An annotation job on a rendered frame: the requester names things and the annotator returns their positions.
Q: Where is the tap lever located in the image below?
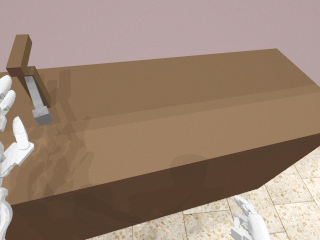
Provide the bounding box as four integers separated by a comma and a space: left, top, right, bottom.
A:
24, 76, 53, 126

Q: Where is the robot left hand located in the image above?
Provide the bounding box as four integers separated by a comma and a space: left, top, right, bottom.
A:
0, 75, 35, 187

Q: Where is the left robot forearm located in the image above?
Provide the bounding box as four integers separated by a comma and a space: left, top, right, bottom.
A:
0, 187, 13, 240

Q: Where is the counter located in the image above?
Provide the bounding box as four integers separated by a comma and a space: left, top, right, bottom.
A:
0, 34, 320, 240

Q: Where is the robot right hand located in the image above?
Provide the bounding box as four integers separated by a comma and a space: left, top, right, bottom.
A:
231, 195, 271, 240

